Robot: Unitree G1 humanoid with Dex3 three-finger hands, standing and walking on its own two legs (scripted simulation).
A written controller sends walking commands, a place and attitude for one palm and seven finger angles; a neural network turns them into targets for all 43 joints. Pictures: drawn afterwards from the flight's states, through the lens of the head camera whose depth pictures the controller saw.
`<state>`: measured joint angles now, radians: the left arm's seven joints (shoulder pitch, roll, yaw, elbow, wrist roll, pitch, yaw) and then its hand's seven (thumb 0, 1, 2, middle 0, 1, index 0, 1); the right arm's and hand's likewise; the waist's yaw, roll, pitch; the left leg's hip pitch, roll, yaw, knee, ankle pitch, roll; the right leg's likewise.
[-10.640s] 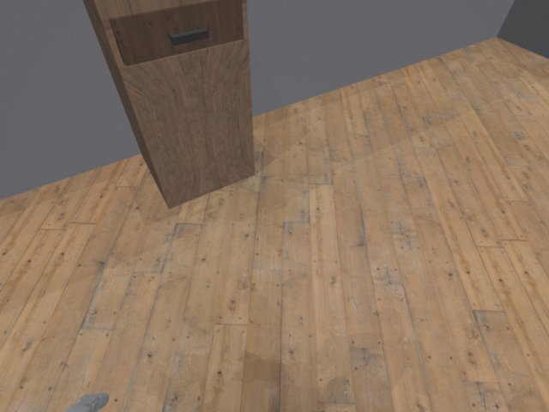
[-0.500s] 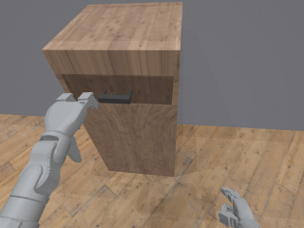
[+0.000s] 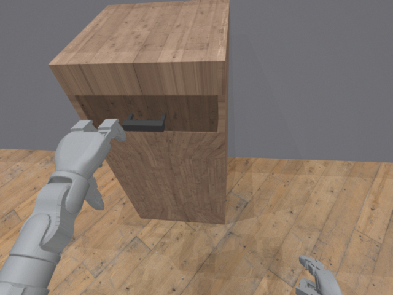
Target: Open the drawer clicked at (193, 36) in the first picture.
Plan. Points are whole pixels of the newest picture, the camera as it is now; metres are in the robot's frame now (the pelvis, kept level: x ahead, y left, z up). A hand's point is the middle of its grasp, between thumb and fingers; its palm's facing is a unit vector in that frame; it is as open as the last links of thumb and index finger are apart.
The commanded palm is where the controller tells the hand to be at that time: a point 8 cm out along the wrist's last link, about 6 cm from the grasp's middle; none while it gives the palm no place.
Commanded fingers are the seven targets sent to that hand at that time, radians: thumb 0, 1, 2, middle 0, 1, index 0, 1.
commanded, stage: move the hooked fingers above the handle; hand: left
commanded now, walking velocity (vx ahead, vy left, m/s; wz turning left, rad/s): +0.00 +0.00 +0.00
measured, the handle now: (145, 120) +0.56 +0.25 +0.00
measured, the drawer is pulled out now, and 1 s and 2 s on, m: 0.00 0.00 0.00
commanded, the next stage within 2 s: none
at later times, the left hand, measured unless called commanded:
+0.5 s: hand (112, 150) +0.37 +0.24 +0.09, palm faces -0.02 -0.04 -1.00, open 13.9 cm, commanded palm +0.35 +0.25 +0.15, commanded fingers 0.00 -0.50 0.30 -0.30 -1.20 -0.30 -1.20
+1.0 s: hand (126, 134) +0.44 +0.24 +0.08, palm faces -0.03 -0.01 -1.00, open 13.9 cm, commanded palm +0.42 +0.25 +0.14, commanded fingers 0.00 -0.50 0.30 -0.30 -1.20 -0.30 -1.20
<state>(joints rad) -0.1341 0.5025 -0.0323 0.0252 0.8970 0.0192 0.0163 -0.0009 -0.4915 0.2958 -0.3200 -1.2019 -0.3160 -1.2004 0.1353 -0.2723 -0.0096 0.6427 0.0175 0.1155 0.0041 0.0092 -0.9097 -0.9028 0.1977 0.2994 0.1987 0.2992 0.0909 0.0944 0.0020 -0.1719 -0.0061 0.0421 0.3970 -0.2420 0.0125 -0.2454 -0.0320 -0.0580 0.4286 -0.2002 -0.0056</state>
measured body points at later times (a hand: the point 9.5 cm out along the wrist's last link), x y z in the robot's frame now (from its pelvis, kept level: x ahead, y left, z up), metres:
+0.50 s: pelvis +0.00 -0.01 +0.00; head +0.04 -0.04 +0.44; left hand +0.37 +0.24 +0.15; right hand +0.15 -0.26 -0.13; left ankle -0.02 +0.11 -0.74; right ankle +0.02 -0.12 -0.74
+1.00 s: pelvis +0.01 +0.01 -0.01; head +0.06 -0.02 +0.44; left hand +0.43 +0.24 +0.13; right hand +0.12 -0.24 -0.14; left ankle -0.02 +0.11 -0.74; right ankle +0.02 -0.12 -0.74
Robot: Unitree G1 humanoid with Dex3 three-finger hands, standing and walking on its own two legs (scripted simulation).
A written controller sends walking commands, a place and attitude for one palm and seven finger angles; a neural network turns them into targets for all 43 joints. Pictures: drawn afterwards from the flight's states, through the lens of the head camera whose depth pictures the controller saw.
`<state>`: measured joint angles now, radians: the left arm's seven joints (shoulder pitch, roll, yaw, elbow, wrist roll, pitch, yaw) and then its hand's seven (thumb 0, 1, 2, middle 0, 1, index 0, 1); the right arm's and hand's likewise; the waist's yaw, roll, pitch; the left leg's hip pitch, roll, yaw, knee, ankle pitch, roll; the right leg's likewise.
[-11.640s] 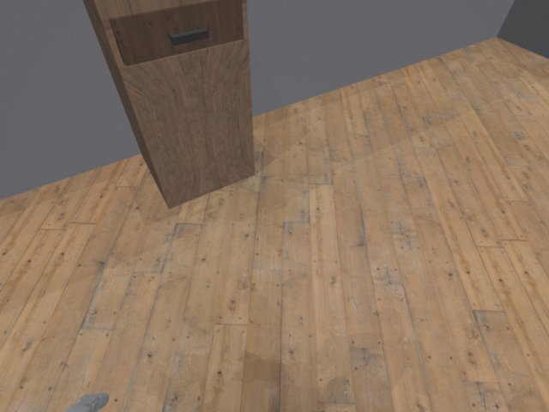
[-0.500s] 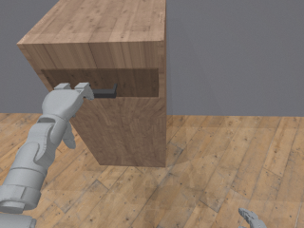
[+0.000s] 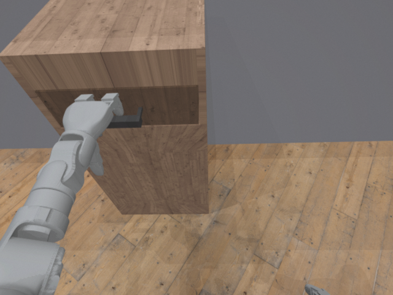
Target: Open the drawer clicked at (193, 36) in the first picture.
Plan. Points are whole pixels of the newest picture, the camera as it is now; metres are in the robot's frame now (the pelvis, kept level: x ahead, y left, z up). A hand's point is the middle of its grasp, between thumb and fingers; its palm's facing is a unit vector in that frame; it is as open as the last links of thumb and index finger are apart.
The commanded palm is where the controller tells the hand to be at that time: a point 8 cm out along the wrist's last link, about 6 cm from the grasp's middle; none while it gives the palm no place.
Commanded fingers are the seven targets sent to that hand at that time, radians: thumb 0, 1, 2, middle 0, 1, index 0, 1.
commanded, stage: move the hooked fingers above the handle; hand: left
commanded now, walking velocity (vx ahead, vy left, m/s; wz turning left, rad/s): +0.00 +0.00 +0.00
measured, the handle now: (120, 116) +0.55 +0.25 +0.01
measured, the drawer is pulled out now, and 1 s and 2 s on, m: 0.00 0.00 0.00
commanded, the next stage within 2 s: lower the fingers behind the handle in 1.20 s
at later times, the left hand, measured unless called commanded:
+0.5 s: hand (114, 117) +0.48 +0.23 +0.07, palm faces -0.06 +0.00 -1.00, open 13.9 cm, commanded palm +0.47 +0.24 +0.13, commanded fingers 0.00 -0.50 0.30 -0.30 -1.20 -0.30 -1.20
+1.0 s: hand (109, 116) +0.49 +0.25 +0.07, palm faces -0.06 -0.02 -1.00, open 13.9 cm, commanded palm +0.48 +0.25 +0.13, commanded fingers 0.00 -0.50 0.30 -0.30 -1.20 -0.30 -1.20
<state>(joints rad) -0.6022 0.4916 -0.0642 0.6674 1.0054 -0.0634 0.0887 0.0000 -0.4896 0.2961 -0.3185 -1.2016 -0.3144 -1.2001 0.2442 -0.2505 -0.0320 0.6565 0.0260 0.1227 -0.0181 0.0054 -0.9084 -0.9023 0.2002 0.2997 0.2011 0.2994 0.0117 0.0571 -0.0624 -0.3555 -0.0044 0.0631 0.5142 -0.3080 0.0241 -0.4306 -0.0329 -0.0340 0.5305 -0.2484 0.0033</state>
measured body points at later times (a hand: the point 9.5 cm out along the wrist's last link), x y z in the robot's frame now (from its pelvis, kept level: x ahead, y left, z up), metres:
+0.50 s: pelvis +0.00 -0.01 -0.01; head +0.09 -0.02 +0.43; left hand +0.48 +0.23 +0.13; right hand +0.03 -0.29 -0.14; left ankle -0.04 +0.10 -0.73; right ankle +0.00 -0.12 -0.73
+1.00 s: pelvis +0.01 +0.00 -0.01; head +0.09 -0.01 +0.43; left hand +0.49 +0.24 +0.12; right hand +0.03 -0.28 -0.14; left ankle -0.04 +0.10 -0.73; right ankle +0.00 -0.12 -0.73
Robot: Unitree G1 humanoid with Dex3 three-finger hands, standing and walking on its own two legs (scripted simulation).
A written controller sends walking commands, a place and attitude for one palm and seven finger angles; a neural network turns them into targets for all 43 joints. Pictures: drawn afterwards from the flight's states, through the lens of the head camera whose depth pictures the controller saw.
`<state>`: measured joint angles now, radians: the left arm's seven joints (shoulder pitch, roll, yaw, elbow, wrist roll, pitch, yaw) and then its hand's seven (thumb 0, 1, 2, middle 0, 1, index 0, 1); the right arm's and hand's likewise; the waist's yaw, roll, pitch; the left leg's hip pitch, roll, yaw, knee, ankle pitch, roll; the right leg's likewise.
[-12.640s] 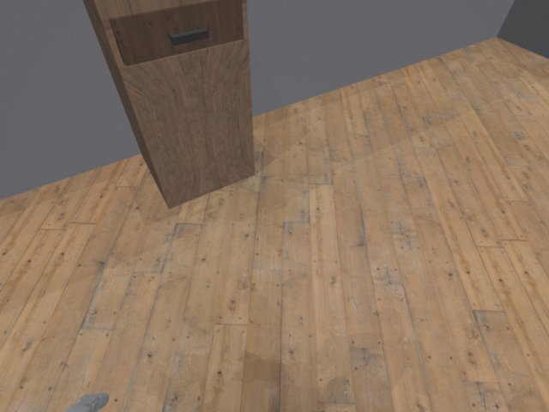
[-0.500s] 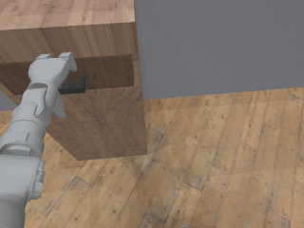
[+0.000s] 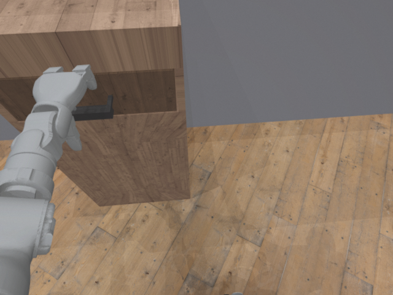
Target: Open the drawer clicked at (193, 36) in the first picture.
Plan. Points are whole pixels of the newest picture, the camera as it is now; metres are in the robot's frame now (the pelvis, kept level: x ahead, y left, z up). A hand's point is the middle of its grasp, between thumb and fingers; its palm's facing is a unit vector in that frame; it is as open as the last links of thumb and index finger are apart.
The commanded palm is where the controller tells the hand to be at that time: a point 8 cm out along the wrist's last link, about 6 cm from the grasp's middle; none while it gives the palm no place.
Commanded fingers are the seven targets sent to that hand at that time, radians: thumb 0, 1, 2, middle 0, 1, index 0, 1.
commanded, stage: move the hooked fingers above the handle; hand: left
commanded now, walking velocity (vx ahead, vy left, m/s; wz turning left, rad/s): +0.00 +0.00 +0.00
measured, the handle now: (87, 106) +0.54 +0.25 +0.02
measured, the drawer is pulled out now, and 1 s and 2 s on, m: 0.00 0.00 0.00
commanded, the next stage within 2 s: lower the fingers behind the handle in 0.20 s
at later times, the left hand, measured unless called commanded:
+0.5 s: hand (75, 113) +0.48 +0.26 +0.06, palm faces -0.09 -0.02 -1.00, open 13.8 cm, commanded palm +0.47 +0.26 +0.12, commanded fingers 0.00 -0.50 0.30 -0.30 -1.20 -0.30 -1.20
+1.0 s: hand (81, 124) +0.48 +0.25 +0.03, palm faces -0.10 -0.02 -1.00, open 13.9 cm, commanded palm +0.47 +0.25 +0.09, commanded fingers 0.00 -0.50 0.30 -0.30 -1.20 -0.30 -1.20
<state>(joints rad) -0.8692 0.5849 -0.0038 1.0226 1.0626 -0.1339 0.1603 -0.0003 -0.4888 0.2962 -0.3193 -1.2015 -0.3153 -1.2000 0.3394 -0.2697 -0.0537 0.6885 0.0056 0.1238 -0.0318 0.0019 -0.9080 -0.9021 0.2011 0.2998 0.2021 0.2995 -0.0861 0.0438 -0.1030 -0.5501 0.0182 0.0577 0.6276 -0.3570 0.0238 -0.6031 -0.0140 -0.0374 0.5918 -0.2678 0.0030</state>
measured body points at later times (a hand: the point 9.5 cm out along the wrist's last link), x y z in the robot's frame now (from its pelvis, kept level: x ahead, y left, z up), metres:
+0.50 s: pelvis +0.01 +0.01 +0.00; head +0.10 +0.00 +0.44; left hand +0.48 +0.25 +0.11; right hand +0.02 -0.27 -0.13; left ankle -0.04 +0.10 -0.72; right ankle +0.00 -0.12 -0.72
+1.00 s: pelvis +0.00 +0.00 -0.01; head +0.11 +0.00 +0.43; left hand +0.48 +0.25 +0.08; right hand +0.00 -0.28 -0.14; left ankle -0.04 +0.10 -0.72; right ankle +0.00 -0.12 -0.72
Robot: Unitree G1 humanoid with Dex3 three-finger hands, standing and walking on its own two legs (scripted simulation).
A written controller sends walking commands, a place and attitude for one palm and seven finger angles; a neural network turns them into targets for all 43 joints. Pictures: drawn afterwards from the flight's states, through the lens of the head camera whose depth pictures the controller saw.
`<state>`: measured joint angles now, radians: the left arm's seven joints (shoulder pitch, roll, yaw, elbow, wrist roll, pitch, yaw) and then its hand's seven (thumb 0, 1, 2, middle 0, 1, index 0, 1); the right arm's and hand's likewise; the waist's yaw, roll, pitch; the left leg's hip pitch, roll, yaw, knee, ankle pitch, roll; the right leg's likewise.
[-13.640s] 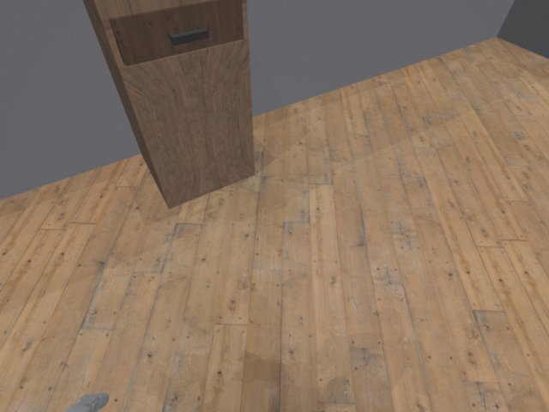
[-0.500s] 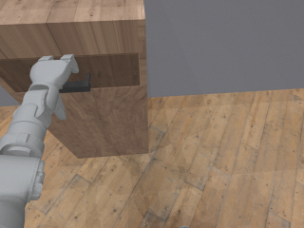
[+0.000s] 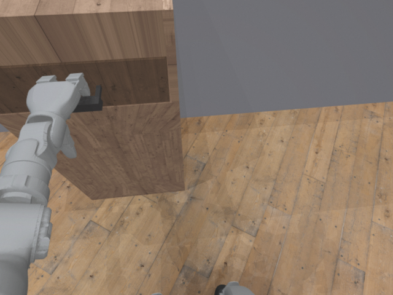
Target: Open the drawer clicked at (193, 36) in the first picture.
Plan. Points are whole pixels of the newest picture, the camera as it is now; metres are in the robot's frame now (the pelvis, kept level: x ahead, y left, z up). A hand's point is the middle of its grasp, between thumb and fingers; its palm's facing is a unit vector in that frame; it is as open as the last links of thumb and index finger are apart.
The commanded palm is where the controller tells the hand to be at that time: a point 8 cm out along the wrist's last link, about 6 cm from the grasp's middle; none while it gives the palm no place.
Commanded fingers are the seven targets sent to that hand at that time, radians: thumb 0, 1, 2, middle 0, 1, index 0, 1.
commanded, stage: lower the fingers behind the handle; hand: left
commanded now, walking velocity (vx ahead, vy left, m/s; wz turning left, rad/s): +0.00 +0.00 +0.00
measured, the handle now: (74, 97) +0.54 +0.26 +0.03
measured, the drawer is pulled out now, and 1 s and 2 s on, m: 0.00 0.00 0.00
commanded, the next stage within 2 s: close the thumb around the handle in 0.90 s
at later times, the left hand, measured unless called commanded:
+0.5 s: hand (79, 121) +0.49 +0.25 +0.01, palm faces -0.07 -0.01 -1.00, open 13.8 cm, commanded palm +0.47 +0.24 +0.07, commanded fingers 0.00 -0.50 0.30 -0.30 -1.20 -0.30 -1.20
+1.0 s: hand (78, 122) +0.48 +0.25 +0.01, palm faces -0.06 -0.03 -1.00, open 13.9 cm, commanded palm +0.46 +0.25 +0.07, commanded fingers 0.00 -0.44 0.32 -0.30 -1.21 -0.30 -1.21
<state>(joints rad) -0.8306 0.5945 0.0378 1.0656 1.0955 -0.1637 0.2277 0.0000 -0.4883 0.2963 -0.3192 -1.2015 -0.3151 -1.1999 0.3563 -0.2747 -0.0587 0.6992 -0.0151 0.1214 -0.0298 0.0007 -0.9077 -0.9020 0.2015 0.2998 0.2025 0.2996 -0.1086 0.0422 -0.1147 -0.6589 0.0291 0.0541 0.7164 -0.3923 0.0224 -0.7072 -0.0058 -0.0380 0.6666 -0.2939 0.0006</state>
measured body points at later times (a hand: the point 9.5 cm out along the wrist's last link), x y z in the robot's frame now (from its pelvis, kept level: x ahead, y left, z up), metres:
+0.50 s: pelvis -0.01 +0.01 -0.01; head +0.11 +0.00 +0.42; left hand +0.48 +0.24 +0.07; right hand -0.01 -0.27 -0.14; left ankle -0.04 +0.10 -0.71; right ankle +0.00 -0.12 -0.71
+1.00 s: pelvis -0.01 +0.01 -0.01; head +0.11 +0.01 +0.42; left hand +0.48 +0.25 +0.07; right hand -0.01 -0.28 -0.14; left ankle -0.04 +0.10 -0.71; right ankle +0.00 -0.12 -0.71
